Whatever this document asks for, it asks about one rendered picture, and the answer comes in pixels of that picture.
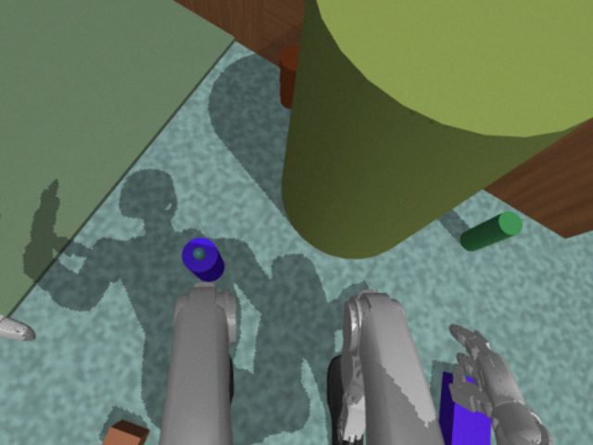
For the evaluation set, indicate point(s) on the right robot hand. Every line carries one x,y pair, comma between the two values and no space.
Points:
490,373

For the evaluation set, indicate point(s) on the left robot hand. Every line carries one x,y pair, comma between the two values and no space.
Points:
14,329

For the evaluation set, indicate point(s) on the right robot foot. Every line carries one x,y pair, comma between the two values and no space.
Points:
335,401

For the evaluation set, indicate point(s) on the right robot arm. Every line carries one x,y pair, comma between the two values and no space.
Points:
518,424

